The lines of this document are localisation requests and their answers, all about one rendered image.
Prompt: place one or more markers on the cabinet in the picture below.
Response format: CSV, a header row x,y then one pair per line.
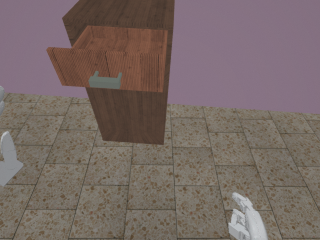
x,y
129,116

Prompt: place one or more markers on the robot right hand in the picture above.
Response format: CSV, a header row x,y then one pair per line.
x,y
251,224

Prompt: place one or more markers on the handle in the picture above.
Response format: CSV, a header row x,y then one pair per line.
x,y
96,81

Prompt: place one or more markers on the robot left hand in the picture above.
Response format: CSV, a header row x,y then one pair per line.
x,y
11,166

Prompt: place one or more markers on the drawer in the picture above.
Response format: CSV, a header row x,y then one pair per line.
x,y
139,54

